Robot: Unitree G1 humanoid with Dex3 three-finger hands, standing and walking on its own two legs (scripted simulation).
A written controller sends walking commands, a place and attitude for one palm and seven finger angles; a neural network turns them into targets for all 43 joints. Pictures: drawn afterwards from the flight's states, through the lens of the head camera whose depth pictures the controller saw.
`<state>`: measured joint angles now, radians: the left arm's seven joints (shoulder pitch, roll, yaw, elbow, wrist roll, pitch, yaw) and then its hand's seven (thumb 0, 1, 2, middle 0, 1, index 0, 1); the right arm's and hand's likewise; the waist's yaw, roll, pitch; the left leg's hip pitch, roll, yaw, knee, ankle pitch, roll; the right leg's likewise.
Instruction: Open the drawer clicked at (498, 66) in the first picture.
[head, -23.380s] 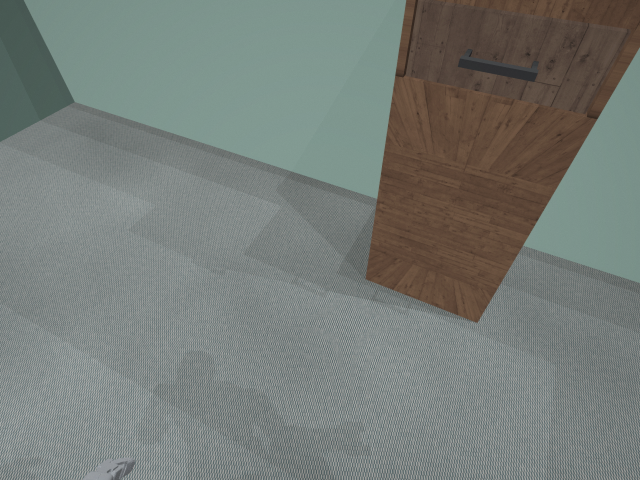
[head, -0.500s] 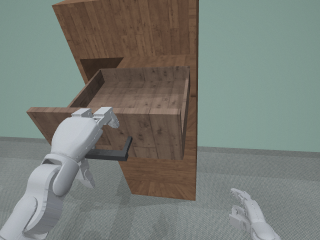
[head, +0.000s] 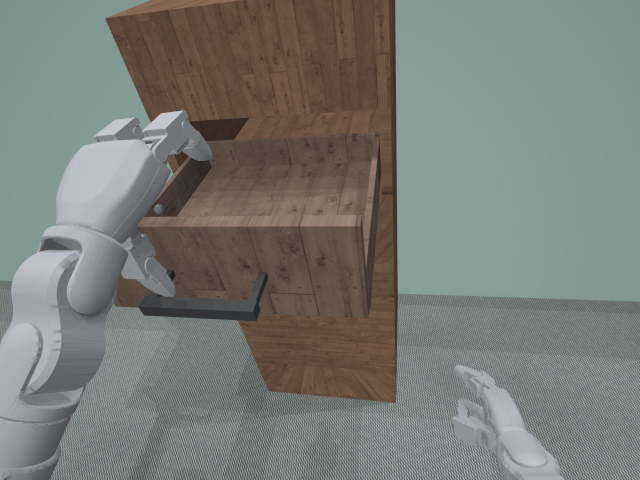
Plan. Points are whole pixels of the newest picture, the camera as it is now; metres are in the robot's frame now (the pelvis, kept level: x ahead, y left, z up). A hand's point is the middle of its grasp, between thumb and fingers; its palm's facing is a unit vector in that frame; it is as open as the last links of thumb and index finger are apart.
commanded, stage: lift the hand off the handle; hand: left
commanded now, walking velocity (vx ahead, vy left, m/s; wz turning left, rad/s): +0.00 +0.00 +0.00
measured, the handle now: (205, 294) +0.28 +0.19 +0.14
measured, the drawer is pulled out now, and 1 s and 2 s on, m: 0.30 0.30 0.30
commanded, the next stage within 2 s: draw the hand back to the body in 0.16 s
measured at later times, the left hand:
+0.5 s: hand (147, 217) +0.25 +0.19 +0.28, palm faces +0.41 -0.14 -0.90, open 13.9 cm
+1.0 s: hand (111, 238) +0.21 +0.19 +0.29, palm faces +0.37 -0.73 -0.57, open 13.7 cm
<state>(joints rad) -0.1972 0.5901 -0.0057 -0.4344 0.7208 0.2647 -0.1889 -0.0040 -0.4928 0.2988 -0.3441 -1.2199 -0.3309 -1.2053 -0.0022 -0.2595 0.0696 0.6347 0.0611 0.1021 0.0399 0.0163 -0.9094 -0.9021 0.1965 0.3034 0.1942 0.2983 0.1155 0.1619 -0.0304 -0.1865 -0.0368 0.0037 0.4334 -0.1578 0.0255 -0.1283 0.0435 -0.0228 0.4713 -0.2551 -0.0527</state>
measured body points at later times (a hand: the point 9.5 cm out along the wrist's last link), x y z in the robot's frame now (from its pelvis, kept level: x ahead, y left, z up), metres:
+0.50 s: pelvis +0.00 +0.01 +0.00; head -0.03 -0.06 +0.44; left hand +0.23 +0.20 +0.33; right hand +0.25 -0.16 -0.08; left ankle +0.05 +0.10 -0.74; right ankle +0.01 -0.08 -0.74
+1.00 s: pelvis +0.00 +0.01 +0.00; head -0.03 -0.03 +0.45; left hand +0.18 +0.23 +0.32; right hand +0.24 -0.17 -0.06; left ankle +0.05 +0.10 -0.74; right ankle +0.01 -0.08 -0.74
